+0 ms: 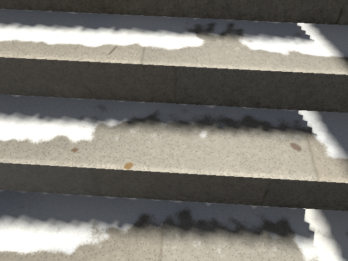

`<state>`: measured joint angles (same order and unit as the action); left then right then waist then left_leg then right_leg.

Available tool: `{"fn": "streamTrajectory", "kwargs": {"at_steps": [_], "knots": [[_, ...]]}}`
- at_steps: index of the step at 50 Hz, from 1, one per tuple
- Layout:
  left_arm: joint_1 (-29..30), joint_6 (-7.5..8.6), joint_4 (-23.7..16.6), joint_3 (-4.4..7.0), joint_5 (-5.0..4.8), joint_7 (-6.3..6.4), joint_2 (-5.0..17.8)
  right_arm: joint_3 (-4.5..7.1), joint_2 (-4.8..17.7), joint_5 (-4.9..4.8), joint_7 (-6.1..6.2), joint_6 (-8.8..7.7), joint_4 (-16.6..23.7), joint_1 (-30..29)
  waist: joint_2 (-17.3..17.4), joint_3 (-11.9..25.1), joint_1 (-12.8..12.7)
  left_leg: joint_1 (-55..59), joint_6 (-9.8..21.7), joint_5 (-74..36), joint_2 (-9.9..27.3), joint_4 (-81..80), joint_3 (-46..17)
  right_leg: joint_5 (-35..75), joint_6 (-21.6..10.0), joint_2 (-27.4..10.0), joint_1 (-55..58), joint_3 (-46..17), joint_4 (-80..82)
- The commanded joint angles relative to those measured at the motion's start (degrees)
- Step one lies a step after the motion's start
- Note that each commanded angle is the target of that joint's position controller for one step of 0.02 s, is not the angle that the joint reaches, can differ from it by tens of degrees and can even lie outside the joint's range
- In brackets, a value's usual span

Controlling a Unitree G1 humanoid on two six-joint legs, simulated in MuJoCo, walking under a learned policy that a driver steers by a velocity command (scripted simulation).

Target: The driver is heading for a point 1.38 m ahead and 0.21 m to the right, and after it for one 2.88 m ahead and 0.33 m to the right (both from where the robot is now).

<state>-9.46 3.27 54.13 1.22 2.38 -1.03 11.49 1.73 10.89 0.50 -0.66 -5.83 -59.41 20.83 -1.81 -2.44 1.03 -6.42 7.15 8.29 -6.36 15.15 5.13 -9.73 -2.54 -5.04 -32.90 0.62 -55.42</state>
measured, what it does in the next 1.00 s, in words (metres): climbs: right foot, then left foot 0.18 m higher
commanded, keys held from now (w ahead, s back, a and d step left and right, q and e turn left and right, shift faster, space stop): w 1.00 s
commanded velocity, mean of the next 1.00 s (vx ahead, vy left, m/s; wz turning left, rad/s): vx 0.50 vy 0.00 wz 0.00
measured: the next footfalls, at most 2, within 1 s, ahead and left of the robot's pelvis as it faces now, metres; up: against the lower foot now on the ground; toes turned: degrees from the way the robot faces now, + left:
right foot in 0.30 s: +0.21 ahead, -0.11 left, +0.00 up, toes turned -3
left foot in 0.70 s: +0.46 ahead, +0.03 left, +0.18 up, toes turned +6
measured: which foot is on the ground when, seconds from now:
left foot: down 0.00-0.30, up 0.32-0.68, down 0.70-1.00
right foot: up 0.00-0.28, down 0.30-0.74, up 0.76-1.00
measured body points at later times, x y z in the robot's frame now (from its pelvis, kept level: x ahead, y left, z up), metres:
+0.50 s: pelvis +0.21 -0.05 -0.01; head +0.22 -0.06 +0.44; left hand +0.10 +0.17 -0.15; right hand +0.36 -0.25 -0.13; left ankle +0.21 +0.07 -0.43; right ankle +0.17 -0.11 -0.75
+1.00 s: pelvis +0.45 -0.03 +0.16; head +0.43 -0.02 +0.61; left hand +0.62 +0.16 +0.06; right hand +0.37 -0.25 +0.01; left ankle +0.42 +0.03 -0.57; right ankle +0.51 -0.17 -0.28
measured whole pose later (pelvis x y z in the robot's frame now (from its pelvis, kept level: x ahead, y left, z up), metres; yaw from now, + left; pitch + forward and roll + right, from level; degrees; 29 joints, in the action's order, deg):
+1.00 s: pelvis +0.45 -0.03 +0.16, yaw +1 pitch +2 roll +0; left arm -7.7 2.4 41.6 -0.8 1.0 1.6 4.4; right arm 0.0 8.8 1.4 -0.9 -5.9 -67.4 27.6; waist -0.5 4.6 -0.6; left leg -15.8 5.8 21.3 -2.8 34.8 7.0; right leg -7.3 -8.0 0.2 -68.5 -4.9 -116.0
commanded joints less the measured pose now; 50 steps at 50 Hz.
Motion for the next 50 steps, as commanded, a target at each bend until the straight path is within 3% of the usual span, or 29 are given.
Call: {"fn": "streamTrajectory", "kwargs": {"at_steps": [1, 4, 9, 13, 14, 15, 16, 17, 18, 19, 21, 23, 27, 29, 31, 32, 33, 34, 35, 36, 37, 38, 39, 40, 42, 44, 46, 48, 50], "knots": [[-0.98, -0.34, -1.30, -0.20, -0.53, 0.21, 0.78, 0.74, 5.50, 0.45, 0.46, -0.40, 1.32, 3.10, 6.64, 0.92, -0.71, -4.06, 4.67, -7.26, 15.59, -7.47, -9.58, 2.45, 1.26, 0.73, 3.77, 2.76, 4.43], [5.02, -0.21, -3.08, -0.31, -0.58, 0.59, 1.23, 0.46, 5.03, 0.58, 0.83, -0.15, 1.04, 5.24, 4.97, -2.01, 1.07, -2.88, 6.00, -4.78, 16.66, -7.85, -11.27, 2.26, 1.06, 1.17, 2.32, 3.85, 9.44], [5.81, 0.70, -4.73, -0.25, -0.10, 1.46, 0.00, 0.35, 6.05, 1.55, 1.90, 0.33, -0.54, 9.89, 4.14, -0.09, 0.34, 15.00, 10.39, -32.31, 22.53, 1.98, -15.31, -11.46, -2.17, 1.42, -13.31, 4.41, -5.83], [-10.08, 1.52, -0.19, 0.81, -2.01, 2.75, 0.60, 0.32, 6.92, 0.56, 2.02, 0.29, 1.11, 1.89, 7.61, 6.38, -8.25, 4.81, 5.71, -61.87, 15.57, 22.51, -7.51, -2.31, -4.44, 6.86, 18.34, 5.87, 21.32], [-19.96, 1.79, 3.28, 1.22, -1.81, 3.14, 0.28, 0.82, 7.73, -1.17, 1.50, 0.24, 1.80, -2.00, 7.66, 7.09, -13.31, -1.36, 4.01, -53.73, 12.27, 33.91, -5.57, 11.10, -4.22, 7.85, 29.90, 7.52, 35.36], [-26.80, 1.71, 6.46, 2.35, -0.90, 3.54, 4.57, 0.83, 6.29, -1.72, 0.93, -0.51, 4.42, -8.10, 1.81, 5.30, -15.19, -18.23, 0.85, -21.27, 6.81, 53.15, -4.25, 21.13, -7.03, 0.74, 41.28, -1.18, 38.67], [-25.42, 1.81, 7.08, 2.79, -0.97, 2.74, 8.40, -0.43, -1.21, -0.87, 1.38, -0.95, 6.35, -4.71, -10.18, 3.67, -6.98, -33.05, -0.76, 12.73, 0.39, 73.11, -6.25, 60.46, -7.37, -12.36, 44.00, -18.41, 33.39], [-22.22, 1.29, 5.96, 2.57, -0.93, 2.42, 8.65, -0.35, -1.88, -1.48, 1.79, -0.04, 5.02, 4.61, -8.66, 8.56, -3.06, -34.33, -0.63, 11.75, 1.13, 80.65, -12.38, 48.87, -13.78, -17.85, 41.10, -24.02, 36.54], [-15.83, 0.65, 4.54, 2.26, -1.21, 2.02, 5.45, 0.05, 0.12, -0.02, 1.82, 0.96, 5.36, 3.02, -5.23, 3.22, -0.82, -40.10, -1.24, 12.36, 2.86, 89.33, -8.09, 21.82, -17.04, -16.99, 35.58, -23.55, 40.37], [-13.41, 0.58, 4.21, 1.14, -0.84, 1.41, 1.92, 0.10, 0.04, 1.19, 1.49, 1.63, 7.61, -2.55, -1.86, -2.11, -0.51, -48.12, -0.75, 14.22, 3.82, 98.02, -5.71, 4.88, -15.31, -14.74, 30.82, -20.49, 43.17], [-15.96, 1.07, 7.03, -0.37, -0.98, 1.17, -0.93, -1.54, -4.02, 2.13, 0.95, 2.96, 12.39, -9.98, 1.09, -5.57, 0.51, -58.42, 0.52, 14.56, 5.47, 105.79, -7.63, -2.19, -10.65, -10.60, 24.56, -14.17, 43.04], [-20.85, 1.79, 10.07, -0.82, -0.53, 0.62, -0.22, -3.66, -7.94, 1.26, 1.81, 4.32, 17.51, -16.18, 0.30, -5.09, -0.11, -66.67, 1.85, 18.37, 4.19, 117.89, -5.87, -5.95, -9.18, -9.64, 21.64, -11.64, 43.72], [-20.24, 2.59, 10.96, -2.68, -1.77, 0.37, 0.77, -5.67, -7.25, 0.82, 2.59, 4.14, 26.59, -26.34, 1.41, -7.45, 1.19, -73.37, 0.57, 18.87, 6.68, 111.10, -3.06, -9.12, -5.94, -7.04, 16.00, -8.14, 48.21], [-23.83, 2.31, 13.44, -3.61, -2.93, 1.78, -0.55, -7.00, -7.16, 1.12, 2.27, 4.74, 31.54, -31.52, -0.24, -5.95, -0.16, -66.82, -0.78, 16.95, 9.08, 95.75, 3.81, 4.65, -5.70, -3.70, 14.88, -5.83, 52.42], [-24.59, 0.96, 13.27, -3.32, -4.81, 4.23, 0.98, -8.17, -6.34, 0.27, 2.03, 5.07, 32.46, -32.62, -0.02, -0.27, -1.19, -42.31, -1.48, 17.68, 8.42, 69.86, 8.34, 33.37, -7.14, -3.20, 14.19, -1.30, 59.74], [-24.86, 1.20, 11.14, -3.37, -4.89, 4.46, 1.81, -7.70, -5.47, -0.26, 2.06, 4.98, 29.72, -29.36, 1.64, 6.64, -0.75, -29.42, -1.51, 16.37, 4.22, 62.29, 11.26, 65.56, -6.76, -2.50, 18.29, 1.14, 53.39], [-26.06, 1.60, 10.31, -2.18, -4.25, 4.70, 6.84, -7.24, -5.51, -1.24, 2.64, 5.45, 25.69, -19.75, -6.85, 16.75, 3.38, -21.30, -0.43, 15.13, -0.55, 65.33, 11.68, 102.85, -7.43, -5.02, 25.55, 2.80, 43.63], [-23.61, 2.13, 8.85, -0.33, -2.89, 4.20, 11.91, -6.03, -2.80, -1.49, 2.58, 5.37, 23.40, -10.20, -14.35, 20.81, 7.67, -21.66, 1.02, 18.02, 0.36, 56.76, 8.00, 109.94, -8.23, -8.05, 36.21, 1.67, 32.73], [-21.65, 2.61, 7.87, 1.00, -3.56, 3.18, 13.21, -4.66, 0.05, -0.19, 1.87, 4.59, 20.73, -3.37, -15.55, 25.04, 10.74, -16.69, 3.34, 22.27, -0.09, 49.45, 3.71, 109.60, -9.10, -10.24, 40.97, 1.61, 20.39], [-22.93, 3.46, 6.29, 1.40, -3.88, 2.04, 10.85, -2.86, 3.37, 1.59, 1.66, 3.83, 17.24, 1.91, -7.91, 28.27, 11.21, -5.25, 7.13, 26.17, 5.79, 43.27, -11.04, 92.47, -8.82, -7.48, 29.83, 0.75, 6.41], [-20.25, 3.38, 2.70, 1.43, -2.91, -0.46, 7.27, -0.44, 9.89, 2.03, 2.35, 5.44, 13.93, 4.73, 9.99, 26.09, 11.02, -1.53, 14.35, 43.42, 16.92, 19.45, -42.20, 46.39, -6.58, 3.75, 11.63, 0.68, -14.48], [-15.38, 2.93, 0.77, 2.02, 1.09, -1.83, 3.88, 1.37, 11.77, 1.28, 2.48, 6.92, 12.78, -1.86, 15.82, 21.09, 8.57, -7.19, 16.73, 58.68, 20.58, 0.47, -64.72, 6.52, -5.40, 10.63, -0.38, -5.45, -43.57], [-11.65, 2.14, -4.65, 1.57, 2.67, -0.99, -0.76, 1.36, 9.40, -0.04, 1.86, 5.86, 11.68, -9.55, 6.90, 9.90, 2.11, -15.99, 11.47, 58.56, 23.11, -1.54, -59.78, 5.08, -5.10, 8.18, -10.14, -11.30, -56.97], [-7.10, 1.73, -9.27, 0.72, 2.37, 0.12, -2.78, 0.26, 4.57, 0.44, 1.47, 4.20, 8.87, -11.18, 1.52, 0.72, -1.16, -24.31, 8.88, 50.49, 22.46, 0.94, -49.10, 3.87, -5.69, 7.18, -15.72, -8.60, -60.44], [-7.51, 1.09, -12.23, -1.42, 0.53, 1.72, -8.32, -1.59, -4.42, 2.04, 1.20, 2.09, 0.56, -5.86, -1.56, -4.40, -5.03, -26.47, 3.79, 28.51, 18.65, 5.03, -30.03, 1.41, -7.43, 6.70, -25.18, -9.97, -67.66], [-10.45, -0.09, -11.39, -2.48, -0.87, 1.98, -9.76, -2.05, -6.28, 1.61, -0.01, 0.81, -3.13, -2.61, -0.13, -4.48, -6.75, -22.87, 0.43, 16.99, 15.38, 6.37, -17.70, -0.18, -7.85, 6.31, -30.63, -10.50, -65.46], [-9.00, -0.98, -10.91, -2.63, -1.06, 2.07, -8.14, -2.25, -4.74, 1.26, -0.27, -0.39, -3.83, -2.58, -0.52, -5.71, -7.26, -25.73, 0.00, 13.34, 13.82, 4.80, -11.26, 4.29, -6.28, 5.98, -30.59, -7.37, -56.84], [-5.48, -1.51, -10.77, -2.49, -2.17, 2.82, -8.10, -2.46, -2.67, 0.82, -0.53, -1.60, -5.26, 2.86, 3.17, -2.96, -4.67, -22.48, 2.02, 7.68, 14.87, 2.25, -11.34, 5.12, -4.86, 7.00, -34.08, -0.94, -64.64], [0.33, -1.97, -13.53, -2.87, -1.41, 3.31, -9.29, -1.67, 0.39, 0.85, -0.64, -2.40, -6.73, 8.06, 7.66, -1.69, -2.37, -13.16, 3.61, 9.08, 16.09, 0.71, -14.02, -0.84, -5.06, 5.87, -44.46, 0.29, -74.00]]}}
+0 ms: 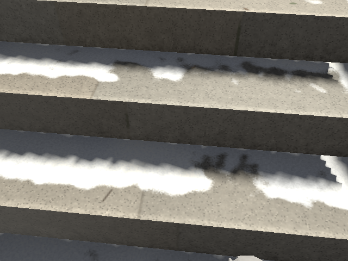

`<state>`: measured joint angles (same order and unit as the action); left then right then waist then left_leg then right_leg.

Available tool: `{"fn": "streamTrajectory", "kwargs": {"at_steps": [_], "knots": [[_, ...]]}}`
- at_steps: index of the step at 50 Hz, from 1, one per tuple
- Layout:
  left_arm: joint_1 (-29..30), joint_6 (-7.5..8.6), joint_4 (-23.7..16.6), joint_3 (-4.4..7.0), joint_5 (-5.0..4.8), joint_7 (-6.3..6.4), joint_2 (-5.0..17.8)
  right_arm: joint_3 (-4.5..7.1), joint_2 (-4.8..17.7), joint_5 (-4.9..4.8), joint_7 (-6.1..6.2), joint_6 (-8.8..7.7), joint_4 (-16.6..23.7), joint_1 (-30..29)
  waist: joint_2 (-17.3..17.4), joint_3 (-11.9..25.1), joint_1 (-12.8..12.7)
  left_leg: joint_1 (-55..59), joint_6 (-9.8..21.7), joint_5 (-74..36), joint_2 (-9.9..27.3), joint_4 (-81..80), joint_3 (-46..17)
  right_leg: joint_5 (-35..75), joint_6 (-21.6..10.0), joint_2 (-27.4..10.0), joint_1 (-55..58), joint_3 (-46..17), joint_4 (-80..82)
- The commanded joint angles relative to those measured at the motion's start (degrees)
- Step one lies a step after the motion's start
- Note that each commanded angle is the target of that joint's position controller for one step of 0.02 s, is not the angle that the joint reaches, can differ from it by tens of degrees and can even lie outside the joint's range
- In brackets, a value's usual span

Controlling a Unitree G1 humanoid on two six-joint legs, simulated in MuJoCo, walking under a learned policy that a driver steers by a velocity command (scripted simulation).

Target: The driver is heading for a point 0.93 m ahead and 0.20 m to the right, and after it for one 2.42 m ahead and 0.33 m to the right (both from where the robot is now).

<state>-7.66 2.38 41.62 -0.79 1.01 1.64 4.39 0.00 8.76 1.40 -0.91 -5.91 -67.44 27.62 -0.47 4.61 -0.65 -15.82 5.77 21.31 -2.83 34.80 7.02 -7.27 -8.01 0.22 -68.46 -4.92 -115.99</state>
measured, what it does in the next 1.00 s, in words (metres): climbs: right foot 0.18 m higher, then left foot 0.18 m higher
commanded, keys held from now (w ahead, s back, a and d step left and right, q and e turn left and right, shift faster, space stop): w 0.62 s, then w+e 0.38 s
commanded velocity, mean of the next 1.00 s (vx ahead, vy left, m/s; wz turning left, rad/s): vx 0.50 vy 0.00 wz -0.12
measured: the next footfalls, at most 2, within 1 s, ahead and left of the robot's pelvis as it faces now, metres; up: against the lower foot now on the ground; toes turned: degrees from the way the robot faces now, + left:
right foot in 0.24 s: +0.33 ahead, -0.12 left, +0.18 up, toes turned -7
left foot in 0.78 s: +0.69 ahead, +0.07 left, +0.36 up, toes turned +5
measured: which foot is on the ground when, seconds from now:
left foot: down 0.00-0.26, up 0.28-0.76, down 0.78-1.00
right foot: up 0.00-0.22, down 0.24-0.78, up 0.80-1.00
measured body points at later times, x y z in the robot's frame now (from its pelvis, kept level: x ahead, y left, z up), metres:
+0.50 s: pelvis +0.30 -0.06 +0.16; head +0.29 -0.05 +0.61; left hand +0.24 +0.17 +0.01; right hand +0.48 -0.26 +0.08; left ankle +0.33 +0.08 -0.30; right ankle +0.29 -0.12 -0.54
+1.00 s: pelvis +0.61 -0.02 +0.33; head +0.61 -0.02 +0.78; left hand +0.81 +0.20 +0.24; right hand +0.61 -0.27 +0.19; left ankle +0.65 +0.06 -0.36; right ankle +0.57 -0.13 -0.13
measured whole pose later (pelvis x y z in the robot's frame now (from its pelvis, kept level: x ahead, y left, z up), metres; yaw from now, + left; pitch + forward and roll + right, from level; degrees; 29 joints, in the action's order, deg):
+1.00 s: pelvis +0.61 -0.02 +0.33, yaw -10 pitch +2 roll +3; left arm -8.9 4.9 39.9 4.7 1.3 -0.1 10.4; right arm 4.4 11.3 2.1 0.4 -5.6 -57.2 17.6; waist -3.1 3.0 -2.1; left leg -26.6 3.4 23.4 2.8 48.3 16.0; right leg -3.0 -9.3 1.6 -54.7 -4.7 -115.9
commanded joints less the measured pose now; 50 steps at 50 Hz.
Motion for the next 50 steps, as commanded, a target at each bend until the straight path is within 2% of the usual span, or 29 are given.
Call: {"fn": "streamTrajectory", "kwargs": {"at_steps": [1, 4, 8, 10, 11, 12, 13, 14, 15, 16, 18, 20, 22, 24, 26, 29, 31, 35, 37, 38, 39, 40, 41, 42, 43, 44, 46, 48, 50], "knots": [[3.52, -0.82, -3.73, -1.23, -0.20, 0.88, -2.55, 0.25, 3.53, 0.09, -0.21, -2.24, 1.20, 2.72, 6.63, -9.43, 0.36, 1.46, 5.11, -2.71, 14.02, -19.77, -17.00, -7.66, -0.18, -0.77, -15.03, 5.97, -15.56], [17.98, 0.09, -11.38, -2.76, 0.76, 0.05, -2.15, -0.16, 1.85, -0.50, 1.25, -1.92, 0.60, 7.33, 3.18, -11.96, 2.62, 7.28, 2.33, -3.14, 13.32, -23.71, -16.75, -12.96, -0.11, -5.35, -18.51, 9.02, -0.72], [20.02, -1.32, -13.48, -3.40, -0.27, -1.93, -2.00, 1.22, 5.17, -1.81, 4.66, -1.18, 0.92, 12.09, 4.88, -6.76, 5.62, 14.46, 7.16, -28.97, 15.79, -36.61, -13.00, -18.27, -0.55, -6.48, 0.55, 14.48, 25.24], [9.00, -1.46, -8.21, -3.29, -2.40, -1.94, -3.63, 0.98, 6.03, -1.92, 4.66, -0.83, 5.07, 7.16, 6.16, 3.19, -1.00, 9.86, 7.47, -83.82, 15.83, -25.22, -3.56, -22.06, -2.65, 1.15, 30.61, 20.38, 37.83], [0.73, -1.36, -5.09, -1.57, -3.25, -1.40, -0.21, 1.50, 9.29, -2.27, 4.02, -1.27, 5.73, 9.39, 8.58, 8.31, -4.32, 13.49, 7.38, -99.95, 17.36, -15.72, -4.45, -23.36, -2.92, 4.64, 40.07, 21.06, 43.17], [-8.02, -1.12, -3.07, 0.24, -2.36, -0.91, 4.29, 2.55, 12.36, -3.30, 2.72, -1.96, 6.36, 7.22, 12.76, 12.72, -9.55, 14.88, 5.87, -105.21, 17.33, -3.13, -4.49, -20.26, -3.87, 5.01, 49.18, 16.65, 51.68], [-14.66, -0.63, 0.18, 2.25, -0.64, -0.45, 8.90, 3.04, 11.76, -3.95, 1.08, -2.72, 8.90, 5.75, 8.98, 16.28, -11.24, 0.32, 2.75, -92.74, 12.43, 14.42, -4.50, -25.64, -7.20, -2.57, 60.95, -1.57, 59.20], [-21.21, -1.53, 3.36, 4.68, 1.25, 0.16, 15.42, 3.37, 9.20, -2.99, -0.97, -3.17, 12.25, 1.73, -5.51, 17.89, -13.12, -14.09, -0.13, -47.99, 1.04, 39.88, -5.84, -35.68, -14.59, -14.76, 66.42, -33.15, 81.70], [-15.59, -1.97, 4.43, 5.62, 0.38, 0.16, 16.71, 4.13, 6.18, -0.02, -2.19, -3.50, 14.95, -2.05, -9.87, 16.21, -9.06, -20.87, -0.18, -17.63, -1.75, 62.65, -13.01, -40.82, -14.11, -17.34, 61.57, -50.02, 97.91], [-9.20, -1.31, 6.43, 5.31, -0.33, -0.24, 14.28, 3.37, 1.44, 1.09, -2.12, -2.54, 19.11, -4.86, -4.28, 7.45, -2.72, -27.24, 0.20, -19.29, 1.38, 70.93, -15.37, -47.69, -10.50, -17.60, 52.77, -43.79, 97.19], [-9.79, 0.94, 12.43, 3.33, 1.16, -0.37, 3.90, 2.12, -2.23, 1.40, -0.37, -1.79, 24.43, -11.03, 5.80, -5.48, 0.38, -35.75, 2.95, -21.31, 3.70, 74.60, -13.44, -32.98, -5.48, -16.22, 40.64, -26.64, 90.85], [-10.73, 3.29, 17.23, 2.44, 1.81, -1.57, -0.41, 0.56, -6.48, 0.30, 0.73, 0.10, 25.23, -9.34, 1.52, -6.66, 4.17, -42.27, 4.36, -17.83, 2.40, 85.06, -15.34, -20.44, -3.01, -13.81, 40.16, -16.37, 92.67], [-13.74, 4.73, 20.19, 2.32, 0.55, -2.92, 0.09, -0.65, -8.63, 0.09, 1.46, 1.71, 26.13, -9.47, -1.07, -8.12, 5.67, -50.05, 5.10, -15.15, 2.56, 87.81, -16.06, -11.49, -1.04, -11.68, 43.43, -7.60, 93.92], [-11.03, 5.39, 19.61, 1.79, -0.03, -2.98, 1.40, -0.81, -6.94, -0.03, 1.72, 2.73, 27.47, -13.07, 1.01, -11.29, 7.05, -49.21, 3.54, -16.95, 3.42, 77.71, -12.75, -10.40, -0.72, -9.60, 37.28, -1.06, 97.31], [-16.65, 6.02, 20.38, 1.44, -0.21, -2.59, 3.58, -0.24, -5.24, -1.36, 2.16, 3.06, 26.95, -16.49, -0.63, -9.29, 4.08, -52.45, 1.77, -17.28, 2.78, 82.95, -5.34, -3.46, -3.31, -10.45, 41.96, -0.51, 99.51], [-24.35, 6.75, 21.61, 2.56, -0.09, -2.59, 8.45, -1.60, -7.78, 0.06, 2.97, 3.15, 34.58, -30.79, -3.31, -10.78, 0.30, -71.79, 3.51, -1.93, 5.48, 93.64, -4.11, -3.33, -3.86, -12.68, 58.59, -3.92, 102.73], [-28.22, 6.08, 22.69, 2.44, 0.00, -1.65, 6.86, -3.01, -8.26, -0.06, 2.55, 2.75, 39.88, -39.37, -2.13, -11.67, -0.96, -72.37, 3.93, 1.50, 8.28, 81.33, -2.76, -6.89, -0.65, -11.29, 62.12, -1.33, 106.37], [-32.20, 4.02, 21.45, 2.93, -1.51, 1.84, 7.20, -3.35, -7.07, 0.20, -0.36, 3.36, 42.72, -44.03, -1.71, -7.41, -5.47, -49.87, 3.13, 1.57, 9.35, 52.06, 2.98, 16.22, -5.33, -12.45, 64.49, -0.61, 119.91], [-27.78, 4.31, 17.61, 2.77, -1.80, 1.46, 9.89, -2.41, -6.71, -2.62, 0.22, 3.20, 37.85, -30.50, -6.13, 4.86, 2.30, -17.18, 4.72, 3.37, 0.43, 39.83, 8.21, 76.04, -5.84, -12.61, 61.19, 5.70, 106.03], [-28.41, 5.12, 16.44, 3.96, -1.48, 0.56, 14.58, -0.68, -3.44, -3.00, 1.07, 3.41, 35.03, -20.18, -10.68, 12.66, 7.10, -7.17, 5.26, 2.50, -1.94, 35.56, 6.04, 90.38, -4.78, -13.57, 66.13, 4.19, 94.48], [-22.23, 6.67, 14.55, 5.53, -2.49, -1.16, 19.04, 1.42, 2.23, -1.58, 1.69, 3.48, 32.65, -10.50, -12.98, 17.56, 13.35, 0.65, 5.83, 1.18, -0.17, 26.58, -0.25, 88.71, -2.08, -12.71, 67.36, 4.53, 79.37], [-22.09, 7.97, 11.11, 5.45, -4.21, -2.97, 15.29, 3.64, 8.20, 0.84, 2.32, 2.72, 29.60, -2.67, -2.17, 24.01, 13.27, 16.78, 10.72, 12.62, 14.13, 18.86, -23.89, 68.34, 1.33, -6.84, 48.15, 3.75, 58.15], [-16.24, 8.13, 7.98, 6.03, -2.25, -5.13, 12.31, 5.69, 13.03, 1.26, 2.89, 4.15, 28.27, -1.52, 11.37, 23.96, 13.81, 17.03, 14.39, 18.62, 23.47, -8.37, -51.86, 5.81, 2.72, 6.12, 36.18, 2.69, 33.81], [-14.81, 7.53, 5.21, 6.02, 0.44, -5.20, 8.11, 6.11, 12.09, 0.51, 2.85, 4.49, 28.61, -10.58, 9.49, 20.47, 8.61, 10.91, 12.25, 26.61, 25.30, -14.92, -57.42, 1.69, 2.46, 2.97, 27.91, -6.06, 14.66], [-12.87, 6.23, 2.13, 5.56, 1.33, -4.62, 4.84, 4.93, 7.14, -0.65, 2.59, 4.08, 26.25, -16.79, 4.13, 10.58, 2.60, 0.94, 9.84, 32.22, 24.52, -12.33, -50.27, 7.21, 2.07, -0.38, 23.90, -2.53, 11.35], [-9.32, 6.06, -0.15, 5.33, 2.34, -3.58, 3.78, 4.51, 3.54, -0.89, 2.38, 2.57, 22.60, -17.13, -1.64, 2.07, 2.01, -5.72, 7.97, 25.48, 23.92, -10.55, -40.98, 9.89, 0.98, -1.21, 19.94, -1.06, 8.74], [-9.08, 4.51, -2.35, 3.60, 1.44, -2.59, -0.30, 2.52, -3.24, 0.89, 1.45, 0.64, 15.47, -13.53, -0.07, -2.04, -1.78, -9.54, 6.23, 10.62, 22.74, -10.59, -29.61, 7.30, -1.10, -0.42, 13.82, -1.20, -4.51], [-8.69, 2.33, -4.05, 1.73, 0.40, -1.95, -4.54, 2.26, -4.14, 1.16, 0.64, -1.00, 11.09, -10.19, 1.14, -5.78, -4.65, -8.53, 2.37, 1.33, 21.10, -12.95, -18.44, 3.68, -2.50, -0.85, 5.36, -4.25, -7.09], [-7.98, 0.70, -3.99, 1.79, -0.10, -1.56, -2.84, 1.88, -3.53, 0.73, 0.38, -2.30, 10.58, -10.41, 0.24, -8.41, -5.94, -9.80, 0.30, -2.34, 20.87, -16.17, -10.08, 2.16, -1.88, -0.96, 3.03, -5.56, -0.58]]}}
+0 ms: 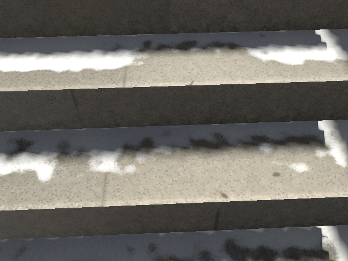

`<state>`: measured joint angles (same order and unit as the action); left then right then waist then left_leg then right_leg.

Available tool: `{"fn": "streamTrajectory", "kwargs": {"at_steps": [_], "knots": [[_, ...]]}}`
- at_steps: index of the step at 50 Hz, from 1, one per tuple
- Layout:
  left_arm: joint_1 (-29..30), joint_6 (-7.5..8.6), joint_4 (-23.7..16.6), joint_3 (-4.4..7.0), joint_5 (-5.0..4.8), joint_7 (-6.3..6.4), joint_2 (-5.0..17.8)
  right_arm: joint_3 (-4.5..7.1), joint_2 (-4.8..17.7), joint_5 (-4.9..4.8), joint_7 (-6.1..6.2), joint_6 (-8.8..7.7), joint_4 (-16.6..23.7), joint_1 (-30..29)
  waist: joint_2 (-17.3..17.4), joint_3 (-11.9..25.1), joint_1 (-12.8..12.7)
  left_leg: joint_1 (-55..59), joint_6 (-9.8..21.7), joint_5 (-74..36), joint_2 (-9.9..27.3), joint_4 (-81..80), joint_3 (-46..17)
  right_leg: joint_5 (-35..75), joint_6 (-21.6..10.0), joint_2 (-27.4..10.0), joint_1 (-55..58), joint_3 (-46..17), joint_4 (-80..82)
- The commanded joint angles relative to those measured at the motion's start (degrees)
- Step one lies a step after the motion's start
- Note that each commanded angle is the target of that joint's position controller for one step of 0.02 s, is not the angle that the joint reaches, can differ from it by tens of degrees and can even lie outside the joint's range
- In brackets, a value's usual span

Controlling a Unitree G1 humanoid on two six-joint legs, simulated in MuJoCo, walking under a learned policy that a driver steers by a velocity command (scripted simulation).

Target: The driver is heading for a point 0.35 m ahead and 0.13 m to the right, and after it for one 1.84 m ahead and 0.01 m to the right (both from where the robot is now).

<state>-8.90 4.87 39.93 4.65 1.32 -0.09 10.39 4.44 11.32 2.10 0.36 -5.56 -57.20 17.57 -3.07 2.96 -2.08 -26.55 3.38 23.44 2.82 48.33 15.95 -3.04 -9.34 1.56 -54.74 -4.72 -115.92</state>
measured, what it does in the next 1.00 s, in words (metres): climbs: right foot 0.18 m higher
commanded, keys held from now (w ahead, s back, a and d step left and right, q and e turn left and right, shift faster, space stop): w+e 0.22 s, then e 0.20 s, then q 0.58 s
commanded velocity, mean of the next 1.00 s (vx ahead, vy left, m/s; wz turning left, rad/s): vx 0.22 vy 0.00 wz -0.13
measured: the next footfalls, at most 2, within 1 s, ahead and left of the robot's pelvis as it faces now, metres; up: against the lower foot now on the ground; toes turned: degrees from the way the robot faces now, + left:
right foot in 0.32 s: +0.40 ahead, -0.14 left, +0.18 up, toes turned -13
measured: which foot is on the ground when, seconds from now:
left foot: down 0.00-0.32, up 0.34-1.00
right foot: up 0.00-0.30, down 0.32-1.00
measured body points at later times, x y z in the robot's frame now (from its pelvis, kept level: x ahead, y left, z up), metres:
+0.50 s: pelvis +0.27 -0.07 +0.16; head +0.31 -0.07 +0.60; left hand +0.48 +0.13 +0.03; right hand +0.38 -0.35 +0.07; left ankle +0.22 +0.08 -0.33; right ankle +0.36 -0.13 -0.51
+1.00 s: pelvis +0.42 -0.05 +0.23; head +0.44 -0.09 +0.68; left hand +0.40 +0.18 +0.10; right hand +0.59 -0.26 +0.11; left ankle +0.47 +0.08 -0.20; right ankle +0.36 -0.13 -0.51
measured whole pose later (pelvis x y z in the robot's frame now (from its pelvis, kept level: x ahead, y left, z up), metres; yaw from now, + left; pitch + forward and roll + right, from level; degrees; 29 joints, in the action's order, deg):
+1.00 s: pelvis +0.42 -0.05 +0.23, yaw -3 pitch +2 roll +1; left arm -27.2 8.1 53.7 2.0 1.2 3.0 7.2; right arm 2.3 6.4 2.3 3.0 4.3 -38.9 5.9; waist 3.3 -0.2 -1.4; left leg -67.1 1.3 22.4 -0.7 120.2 -1.5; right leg -19.0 -2.8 -1.9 -8.6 10.0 -25.6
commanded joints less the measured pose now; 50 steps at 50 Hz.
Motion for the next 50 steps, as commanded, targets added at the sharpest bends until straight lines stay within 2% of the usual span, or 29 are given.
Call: {"fn": "streamTrajectory", "kwargs": {"at_steps": [1, 2, 3, 4, 6, 9, 10, 11, 12, 13, 14, 15, 16, 17, 18, 19, 21, 22, 24, 26, 29, 30, 33, 36, 39, 43, 46, 48, 50], "knots": [[-4.26, -2.40, -3.44, -3.51, -0.20, 0.36, -7.46, -2.77, -5.07, -0.11, -1.00, -3.19, 0.39, -2.36, 2.15, -8.42, -5.28, -2.98, 2.04, -5.09, 14.08, -31.51, -14.43, 0.22, 0.23, -1.61, -9.09, -4.47, 3.68], [-1.88, -2.70, -3.94, -2.61, -0.37, 0.51, -4.72, -2.81, -3.57, -0.28, -0.64, -3.34, 1.42, -3.24, 1.21, -8.09, -4.65, -3.32, 1.61, -9.63, 13.00, -32.73, -10.36, 2.40, 0.96, -0.63, -7.04, -2.58, 9.01], [0.42, -3.10, -3.96, -2.35, -0.25, 1.14, -4.85, -2.31, -1.11, 0.61, -0.67, -3.94, 0.90, 0.22, 4.43, -6.76, -2.30, 1.50, 4.28, -13.41, 14.20, -33.95, -11.04, 0.78, 1.02, 1.72, -11.04, 0.70, -0.89], [3.00, -3.70, -5.61, -2.50, 0.80, 1.60, -5.04, -1.70, 1.35, 0.11, -0.79, -4.44, 0.15, 2.80, 4.27, -6.98, -2.19, 6.24, 4.57, -13.30, 13.88, -35.09, -10.16, -2.59, 0.92, 0.54, -15.36, 0.75, -2.15], [11.45, -3.93, -9.31, -3.42, 0.87, 3.18, -7.12, -0.80, 4.47, 0.46, -1.27, -5.11, -1.82, 9.64, 5.45, -8.02, 0.64, 20.41, 4.97, -12.99, 15.63, -38.08, -11.39, -15.82, -0.84, 0.34, -30.62, 1.56, -12.53], [23.25, -3.45, -15.08, -5.03, 0.56, 2.56, -7.46, -1.68, 0.69, 0.68, 0.00, -3.65, -3.21, 15.39, 4.32, -9.54, 2.61, 25.99, 1.35, -8.86, 12.69, -42.16, -6.40, -20.93, -0.21, -2.87, -32.59, 4.72, 2.66], [23.84, -3.62, -15.71, -5.13, 0.18, 1.91, -7.08, -1.73, 1.02, 0.65, 0.89, -3.02, -3.15, 16.09, 5.27, -9.10, 2.85, 26.91, 1.66, -10.60, 12.37, -43.58, -5.18, -21.08, 0.58, -3.61, -31.22, 6.16, 7.71], [22.49, -4.34, -15.93, -5.63, -0.11, 0.05, -6.47, -1.19, 3.28, -0.41, 1.85, -2.28, -2.12, 14.90, 6.84, -6.57, 2.19, 24.82, 3.74, -18.30, 13.15, -50.38, -1.59, -19.69, -0.29, -6.81, -20.65, 11.82, 19.00], [23.24, -4.92, -16.34, -5.75, -0.08, -0.70, -6.14, -1.12, 3.15, -1.20, 2.54, -1.43, -1.70, 13.89, 8.12, -5.70, 3.28, 24.08, 5.34, -26.37, 11.32, -52.43, 0.32, -21.99, -0.55, -6.66, -11.88, 15.07, 27.79], [19.28, -4.92, -13.83, -5.24, -0.48, -0.95, -5.60, -1.57, 3.83, -2.74, 2.90, -1.14, 0.84, 9.37, 5.43, -3.65, 1.49, 20.57, 5.79, -59.29, 10.07, -47.21, 4.11, -24.13, -1.12, -2.61, 4.33, 21.16, 38.66], [13.15, -5.46, -11.66, -4.59, -0.62, -0.30, -4.98, -0.12, 9.65, -2.97, 3.33, -1.32, 2.01, 11.76, 9.19, 2.87, -0.06, 24.40, 6.26, -93.44, 13.37, -37.07, 2.57, -23.72, -0.87, 1.85, 14.56, 24.80, 40.26], [3.06, -5.75, -9.41, -3.92, -1.01, 0.29, -3.40, 1.07, 14.61, -4.09, 3.14, -1.52, 2.89, 11.85, 13.44, 11.00, -4.16, 30.97, 5.42, -109.69, 15.54, -24.22, 1.45, -21.87, -1.75, 4.43, 22.45, 22.36, 45.26], [-7.42, -5.05, -6.52, -2.54, -0.91, 0.34, 0.49, 2.02, 17.23, -5.47, 1.41, -1.52, 5.76, 7.59, 15.94, 17.58, -7.51, 33.34, 3.45, -108.92, 14.81, -9.06, 0.92, -19.41, -3.13, 6.91, 32.49, 17.28, 56.82], [-9.06, -4.25, -6.00, -1.04, -1.62, 0.81, 4.17, 2.04, 15.95, -5.25, -0.17, -2.53, 9.70, 5.59, 17.51, 20.15, -8.49, 17.13, 0.34, -89.95, 11.18, 8.48, -2.12, -18.51, -4.77, 4.97, 45.14, 0.85, 64.47], [-4.92, -4.39, -6.96, 2.02, -0.52, 0.61, 12.70, 1.35, 9.26, -4.78, -2.59, -3.32, 16.19, 1.30, -4.84, 22.46, -6.52, -6.24, -5.76, -11.21, -4.20, 40.12, -4.86, 0.47, -13.47, -12.41, 55.02, -34.84, 84.02], [0.40, -5.07, -9.69, 3.52, 0.58, 0.88, 15.19, 0.92, 5.88, -2.51, -3.31, -3.05, 17.46, 2.11, 0.05, 28.67, -2.99, -8.41, -4.44, -9.22, -3.97, 58.98, -21.62, 2.32, -11.84, -15.10, 53.71, -45.48, 90.66], [4.92, -4.11, -6.29, 2.60, 0.45, 0.42, 9.74, -0.24, 0.05, -0.56, -0.87, -1.18, 22.00, -2.84, 7.06, 15.11, 1.24, -15.32, -3.04, -17.09, -1.81, 65.43, -20.98, -16.20, -8.48, -12.14, 38.33, -36.98, 89.92], [3.39, -3.32, -3.09, 1.49, -0.13, 0.55, 6.30, -1.12, -2.03, 0.42, 0.68, -0.52, 22.64, -2.46, 7.44, 6.67, 3.50, -19.15, -1.94, -17.74, -0.65, 64.86, -21.89, -15.17, -5.93, -10.13, 32.32, -29.98, 87.22], [0.46, -1.83, 1.25, -0.09, 0.43, 0.75, 2.67, -2.43, -3.53, 1.43, 1.75, 0.58, 23.12, 0.81, 6.63, 0.87, 6.37, -22.12, -0.86, -16.50, -0.87, 65.86, -22.74, -3.11, -3.51, -9.70, 26.31, -19.77, 88.85], [-2.81, -0.53, 3.65, -0.98, 0.01, 1.04, 1.59, -3.14, -3.92, 1.04, 2.60, 1.59, 22.85, 0.79, 6.09, -0.65, 6.54, -23.87, -1.59, -15.03, -0.02, 57.54, -24.44, 4.58, -2.02, -8.85, 26.63, -11.21, 87.97], [-7.71, 1.63, 5.00, -1.82, -0.18, 1.51, 1.50, -2.30, -1.44, 0.12, 2.92, 2.62, 19.03, 2.28, 6.91, 1.47, 4.75, -23.89, -3.29, -15.64, -2.34, 47.70, -23.59, 26.06, 2.43, -9.92, 33.37, -6.37, 89.89], [-11.97, 2.44, 6.97, -1.50, 0.61, 1.37, 2.66, -2.05, -3.17, -0.75, 3.37, 3.07, 16.49, 3.80, 3.27, 3.42, 3.30, -26.12, -3.11, -15.16, -5.42, 56.57, -22.55, 30.41, 2.35, -11.49, 37.39, -5.97, 89.39], [-13.91, 2.72, 7.10, 0.33, 0.30, 0.25, 7.37, -1.51, -4.20, -0.51, 4.05, 4.20, 17.20, -1.72, -0.63, 1.90, 1.14, -41.54, -2.53, -12.31, -8.52, 73.48, -24.74, 18.84, 4.87, -13.89, 45.66, -6.13, 90.15], [-13.61, 2.53, 7.87, -0.39, 0.16, 0.51, 5.34, -1.65, -4.04, 0.33, 3.58, 5.26, 18.25, -7.96, -1.32, -2.37, 0.61, -47.36, -2.11, -13.83, -8.41, 78.63, -24.00, 1.80, 5.45, -14.51, 43.84, -4.41, 93.07], [-17.22, 3.54, 9.83, -1.12, -0.42, 1.16, 3.67, -1.67, -4.36, 0.72, 2.92, 6.56, 17.84, -9.34, -1.21, -3.80, 0.38, -48.63, -2.50, -13.26, -7.49, 78.13, -21.73, 4.31, 3.35, -14.74, 45.27, -2.63, 93.40], [-22.30, 4.18, 12.32, -1.13, -0.06, 2.21, 3.93, -2.14, -6.00, 0.32, 2.64, 7.63, 19.19, -13.41, -3.83, -3.35, -0.97, -53.40, -2.21, -8.72, -6.10, 77.50, -19.02, 14.02, 0.34, -17.21, 53.95, -1.54, 93.91], [-21.75, 4.74, 11.93, -1.06, -0.24, 3.10, 4.96, -2.22, -5.10, -0.18, 2.70, 8.13, 22.22, -17.59, -4.22, -4.09, -0.70, -56.59, -1.96, -2.56, -4.21, 76.79, -19.69, 15.55, -2.32, -20.13, 58.98, -1.87, 96.59], [-22.36, 4.18, 12.17, -1.04, -0.15, 3.39, 4.86, -2.82, -6.06, 0.06, 2.67, 8.69, 25.02, -19.80, -1.41, -4.88, 0.46, -58.38, -1.38, -0.29, -2.43, 76.12, -20.90, 18.06, -1.96, -21.80, 60.97, -0.99, 97.45], [-22.64, 2.87, 12.00, -0.78, 0.02, 3.86, 5.08, -3.65, -6.66, 0.35, 2.31, 8.90, 28.66, -23.75, -1.65, -5.53, 0.09, -56.40, -2.52, 2.70, -0.23, 66.77, -17.02, 12.88, -1.77, -19.38, 60.07, 2.01, 100.37]]}}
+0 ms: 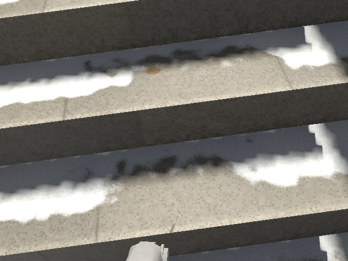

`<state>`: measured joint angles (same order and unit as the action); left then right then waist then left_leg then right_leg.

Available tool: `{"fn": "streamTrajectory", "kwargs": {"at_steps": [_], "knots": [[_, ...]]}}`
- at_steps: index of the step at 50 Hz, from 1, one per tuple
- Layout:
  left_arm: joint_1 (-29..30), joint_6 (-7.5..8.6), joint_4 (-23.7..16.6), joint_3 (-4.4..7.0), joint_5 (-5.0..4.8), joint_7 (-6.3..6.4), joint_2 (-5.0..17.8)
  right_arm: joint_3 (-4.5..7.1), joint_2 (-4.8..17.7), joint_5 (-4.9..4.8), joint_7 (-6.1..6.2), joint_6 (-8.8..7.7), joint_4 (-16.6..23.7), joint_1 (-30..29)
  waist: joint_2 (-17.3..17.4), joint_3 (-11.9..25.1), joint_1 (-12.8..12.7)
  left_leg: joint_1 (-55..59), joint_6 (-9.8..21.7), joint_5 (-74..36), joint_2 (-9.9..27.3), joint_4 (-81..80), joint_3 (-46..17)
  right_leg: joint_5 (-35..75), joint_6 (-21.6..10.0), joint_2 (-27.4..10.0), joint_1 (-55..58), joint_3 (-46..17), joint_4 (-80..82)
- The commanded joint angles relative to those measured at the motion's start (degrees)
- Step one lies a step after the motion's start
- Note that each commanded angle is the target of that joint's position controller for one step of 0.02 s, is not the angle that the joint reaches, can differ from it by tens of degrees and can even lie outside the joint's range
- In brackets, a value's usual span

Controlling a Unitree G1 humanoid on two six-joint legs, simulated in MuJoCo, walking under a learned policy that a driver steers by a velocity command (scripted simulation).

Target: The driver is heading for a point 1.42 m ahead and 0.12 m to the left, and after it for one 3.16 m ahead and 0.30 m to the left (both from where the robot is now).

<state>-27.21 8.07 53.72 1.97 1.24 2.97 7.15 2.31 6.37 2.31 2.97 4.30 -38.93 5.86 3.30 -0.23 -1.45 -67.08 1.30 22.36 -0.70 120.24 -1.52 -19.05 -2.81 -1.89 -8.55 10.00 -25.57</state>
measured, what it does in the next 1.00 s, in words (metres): climbs: left foot 0.18 m higher, then right foot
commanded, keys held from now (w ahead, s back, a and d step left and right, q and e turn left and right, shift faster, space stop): q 0.42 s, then no key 0.04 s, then e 0.54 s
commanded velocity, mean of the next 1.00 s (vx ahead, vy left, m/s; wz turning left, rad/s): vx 0.01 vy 0.00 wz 0.16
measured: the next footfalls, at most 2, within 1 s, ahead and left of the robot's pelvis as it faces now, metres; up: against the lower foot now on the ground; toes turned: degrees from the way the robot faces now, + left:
left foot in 0.16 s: +0.21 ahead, +0.17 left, +0.18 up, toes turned +12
right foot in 0.88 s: +0.29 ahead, -0.01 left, +0.18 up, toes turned +9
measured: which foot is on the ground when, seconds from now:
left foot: up 0.00-0.14, down 0.16-0.88, up 0.90-1.00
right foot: down 0.00-0.20, up 0.22-0.86, down 0.88-1.00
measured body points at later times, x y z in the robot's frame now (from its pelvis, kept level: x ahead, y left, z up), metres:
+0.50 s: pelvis +0.13 +0.10 +0.13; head +0.15 +0.13 +0.58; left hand +0.26 +0.34 +0.03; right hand +0.34 -0.08 +0.03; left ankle +0.17 +0.16 -0.56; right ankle +0.24 -0.05 -0.41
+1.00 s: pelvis +0.24 +0.08 +0.17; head +0.25 +0.06 +0.62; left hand +0.32 +0.34 +0.07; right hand +0.39 -0.16 +0.05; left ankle +0.17 +0.19 -0.48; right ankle +0.25 -0.01 -0.56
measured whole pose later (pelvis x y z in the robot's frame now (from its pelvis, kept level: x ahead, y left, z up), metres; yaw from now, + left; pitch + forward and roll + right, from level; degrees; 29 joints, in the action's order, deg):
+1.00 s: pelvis +0.24 +0.08 +0.17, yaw +6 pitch +2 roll +1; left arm -14.5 0.7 41.6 3.2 1.1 2.2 9.8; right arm 4.4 12.2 0.7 2.5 -0.1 -41.1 14.0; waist 2.3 1.5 -1.0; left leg -28.1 -0.4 25.8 -1.6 66.1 0.3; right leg -16.4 -3.4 3.3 -18.1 -2.3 -32.3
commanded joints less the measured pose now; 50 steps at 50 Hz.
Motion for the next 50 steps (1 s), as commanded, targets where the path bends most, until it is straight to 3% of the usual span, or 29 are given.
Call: {"fn": "streamTrajectory", "kwargs": {"at_steps": [1, 3, 4, 6, 7, 8, 9, 10, 11, 12, 14, 16, 18, 20, 23, 24, 25, 26, 32, 35, 38, 41, 43, 44, 45, 46, 47, 49, 50], "knots": [[-4.27, -0.73, -1.87, 1.90, 0.10, 1.22, 8.52, -1.58, -1.49, 0.10, -0.42, -0.79, 11.71, -12.73, -8.88, -2.57, -0.48, -15.99, -0.74, 4.98, 4.29, -7.14, 0.87, 30.15, -8.70, -15.99, 14.78, -11.93, 10.88], [-4.04, -1.40, -2.07, 2.33, 0.38, 1.76, 9.69, -1.66, -1.44, -0.08, -0.73, -0.67, 14.19, -14.45, -10.03, -1.29, -0.81, -17.36, -0.56, 8.92, 6.34, -9.35, 1.37, 33.75, -9.29, -17.03, 18.91, -10.51, 11.76], [-2.34, -2.36, -3.08, 2.84, -0.23, 1.98, 12.22, -3.02, -2.42, -1.04, -1.89, -0.70, 14.84, -13.86, -9.62, 0.82, 0.12, -9.33, 2.22, 16.07, 9.60, -27.04, 2.74, 37.80, -8.67, -16.47, 19.69, -6.78, 13.85], [-3.07, -4.30, -3.66, 2.85, -0.45, 2.45, 12.23, -3.57, -3.17, -2.64, -2.25, 0.25, 15.38, -15.94, -9.07, 1.82, -1.04, 7.23, 4.45, 20.01, 6.23, -41.42, 10.10, 46.57, -8.61, -16.19, 14.58, -3.66, 16.64], [-0.26, -4.77, -4.67, 2.63, -1.39, 1.41, 13.55, -2.60, -1.03, -3.42, -1.87, 0.04, 12.02, -8.05, -8.95, 4.69, 1.32, 20.39, 6.11, 22.95, 0.60, -42.97, 17.55, 78.26, -7.57, -14.61, 11.63, 2.09, 9.39], [0.55, -4.45, -5.23, 3.20, -2.16, 0.45, 17.09, -2.09, 1.57, -3.69, -1.51, -0.44, 10.43, -0.97, -12.81, 11.28, 3.95, 34.34, 7.57, 12.65, -2.53, -49.37, 15.76, 96.89, -6.65, -14.60, 9.21, 2.08, 0.99], [6.04, -3.56, -7.68, 3.67, -2.54, -1.54, 20.01, -0.26, 6.06, -3.44, -0.76, -1.12, 7.74, 10.54, -13.96, 18.27, 10.65, 50.51, 10.00, 2.89, -4.06, -54.94, 5.88, 95.29, -2.95, -11.02, -0.08, 3.49, -14.91], [14.17, -2.55, -14.37, 4.05, -2.45, -3.44, 20.69, 2.41, 13.54, -1.72, -0.07, -1.00, 7.36, 16.02, 3.38, 20.15, 15.55, 61.11, 15.64, 6.68, 5.61, -75.10, -22.40, 57.92, 1.74, -3.20, -21.07, 1.80, -38.80], [17.72, -2.68, -18.20, 3.21, -0.60, -5.25, 15.26, 5.04, 20.27, -1.52, 0.53, 0.21, 10.74, 6.76, 17.40, 25.82, 11.17, 58.36, 19.46, 3.10, 13.16, -95.50, -48.93, 3.84, 3.21, 6.07, -28.66, -9.72, -65.40], [14.57, -3.62, -19.25, 1.06, 1.58, -5.23, 6.38, 4.53, 17.55, -0.87, 0.49, 0.44, 11.60, -0.45, 11.83, 22.64, 4.84, 51.58, 17.25, 9.50, 14.07, -96.03, -44.49, 6.74, 2.52, 3.26, -33.34, -18.48, -78.16], [14.18, -5.70, -20.77, 0.44, 2.57, -2.79, 3.55, 2.21, 8.98, -0.84, 0.21, -0.39, 8.01, -5.74, 0.25, 3.68, -1.45, 32.70, 10.27, 18.65, 9.58, -86.47, -29.12, 15.60, 1.93, 0.87, -38.07, -15.46, -76.98], [8.95, -7.04, -19.71, -0.16, 3.62, -0.81, 1.94, 0.89, 5.32, -0.80, -1.06, -2.49, 5.65, -7.35, 1.35, -0.72, -5.25, 25.37, 7.65, 12.73, 5.26, -84.33, -18.56, 16.54, 0.89, 1.11, -39.00, -14.98, -82.06], [8.42, -8.02, -20.60, -0.81, 3.08, -0.02, 0.75, 0.60, 5.86, -0.72, -1.71, -3.96, 3.10, -4.65, 0.14, -0.56, -6.33, 26.09, 6.21, 5.03, 3.49, -83.38, -12.79, 17.55, 1.68, -0.85, -40.33, -15.87, -78.13], [12.67, -8.48, -21.72, -0.87, 2.42, 0.77, 1.17, 1.21, 7.93, -1.41, -1.69, -4.75, 1.40, -0.76, -0.51, -0.73, -3.98, 29.27, 7.07, 1.63, 2.98, -84.55, -14.05, 16.74, 2.83, -0.94, -43.84, -14.49, -77.46], [18.27, -9.97, -23.47, -0.78, 1.87, 0.87, 3.04, 1.53, 10.59, -1.56, 0.43, -3.48, 4.11, 1.59, -0.12, 0.67, 0.33, 39.61, 7.39, -4.78, 3.97, -89.07, -18.59, 13.85, 6.44, -1.70, -47.31, -12.49, -67.20], [17.12, -10.33, -21.39, 0.22, 1.56, 1.27, 5.07, 1.25, 9.84, -1.80, 0.69, -3.98, 5.91, 2.44, -0.86, 3.67, 1.86, 45.19, 6.45, -11.95, 6.77, -90.22, -21.22, 15.39, 6.69, -2.21, -47.66, -12.36, -67.87], [14.82, -10.10, -19.60, 0.62, 1.27, 2.02, 4.28, 1.20, 9.01, -0.66, 0.79, -4.98, 6.52, 1.42, 0.74, 7.49, 1.64, 45.94, 7.50, -18.85, 9.31, -89.78, -22.23, 17.20, 6.16, -1.06, -45.88, -11.70, -74.59], [14.96, -9.94, -18.94, 0.53, 0.86, 2.24, 3.53, 0.60, 7.83, -0.66, 0.70, -5.52, 6.28, 2.31, 0.36, 8.64, 2.13, 48.38, 7.05, -18.09, 9.77, -90.37, -21.98, 18.17, 5.84, -1.17, -45.96, -12.61, -76.09], [13.46, -9.49, -11.65, 1.13, 0.12, -0.66, 1.76, -0.76, 3.20, -1.14, 1.90, -8.57, 1.01, 9.69, -0.91, 3.52, 4.00, 54.71, 9.39, -27.81, 10.94, -92.88, -15.95, 15.57, 4.65, 2.19, -40.79, -16.61, -64.28], [14.10, -9.40, -10.61, 1.70, -0.69, -1.57, 3.11, -0.32, 4.33, -0.45, 2.79, -9.44, 1.41, 8.94, 0.95, 3.46, 3.49, 60.24, 9.88, -42.67, 12.59, -93.78, -12.96, 7.55, 4.97, 2.73, -36.32, -17.19, -50.79], [16.02, -8.94, -11.38, 1.24, -1.92, -1.77, 2.94, 0.43, 5.78, -0.06, 2.73, -8.89, 1.83, 10.13, 3.71, 4.40, 3.28, 62.65, 10.92, -55.58, 12.41, -93.94, -6.79, -6.98, 4.27, 1.54, -25.13, -9.52, -28.21], [14.02, -8.41, -11.72, 1.39, -2.25, -1.40, 3.92, 2.31, 9.96, -1.02, 1.98, -7.48, 0.48, 14.59, 6.76, 4.73, 4.44, 65.22, 12.19, -60.46, 13.10, -89.82, -5.54, -8.03, 2.06, 4.39, -17.18, -4.86, -12.63], [10.01, -7.44, -11.42, 1.51, -1.53, -1.05, 3.69, 3.06, 11.41, -2.71, 1.61, -7.26, -0.13, 13.34, 3.60, 5.97, 0.60, 61.64, 9.16, -57.38, 10.45, -83.18, -1.66, 8.14, -0.22, 3.99, -7.30, -6.76, 1.48], [7.90, -6.64, -12.06, 2.29, -0.35, -1.01, 6.99, 3.12, 10.81, -2.79, 1.04, -7.75, 0.60, 12.80, -3.26, 8.07, -0.60, 52.37, 6.26, -43.01, 8.61, -75.72, 0.15, 21.58, -2.47, -0.66, 2.20, -15.38, 2.48], [6.09, -6.26, -12.72, 3.85, 0.20, -0.78, 13.81, 2.05, 6.79, -3.22, 0.17, -7.71, 4.36, 9.73, -19.27, 10.19, -0.97, 35.39, 1.17, -7.89, 0.34, -63.75, 5.58, 54.71, -10.99, -14.33, 12.09, -32.53, -0.67], [3.92, -5.86, -12.82, 2.84, -0.10, -0.96, 9.84, 1.67, 5.65, -2.85, 0.00, -6.19, 2.71, 8.72, -15.60, 12.98, -3.15, 37.33, -0.88, 8.24, -0.67, -55.24, 1.11, 57.86, -18.02, -19.81, 6.68, -38.50, 1.26], [6.23, -5.96, -13.64, 2.83, 0.25, -0.97, 9.43, 1.71, 4.91, -2.40, -0.29, -5.54, 2.25, 8.23, -10.24, 9.62, -1.60, 35.77, -2.00, 6.87, -0.20, -48.47, -0.27, 49.13, -18.73, -17.51, 2.42, -35.34, 2.53], [11.49, -7.15, -15.70, 2.98, 0.10, -0.33, 10.06, 2.04, 6.65, -1.17, -1.00, -5.03, 3.78, 3.34, -5.93, 2.76, 0.43, 26.40, -2.80, 4.16, 0.16, -47.53, -0.75, 30.82, -13.43, -10.75, 0.58, -31.71, 2.00], [12.35, -7.34, -16.45, 3.01, -0.30, -0.06, 10.10, 2.14, 7.25, -0.43, -1.39, -4.65, 4.02, 3.34, -7.01, 2.77, 1.06, 25.15, -3.21, 2.36, 0.09, -46.29, -0.39, 29.47, -12.13, -8.76, 0.16, -30.32, 1.52]]}}
Keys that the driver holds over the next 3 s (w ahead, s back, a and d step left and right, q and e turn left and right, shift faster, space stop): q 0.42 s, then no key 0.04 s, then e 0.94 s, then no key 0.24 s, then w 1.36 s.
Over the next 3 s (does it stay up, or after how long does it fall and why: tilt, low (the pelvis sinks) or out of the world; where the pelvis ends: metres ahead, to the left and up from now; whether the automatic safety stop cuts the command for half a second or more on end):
stays up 0.85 0.12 0.49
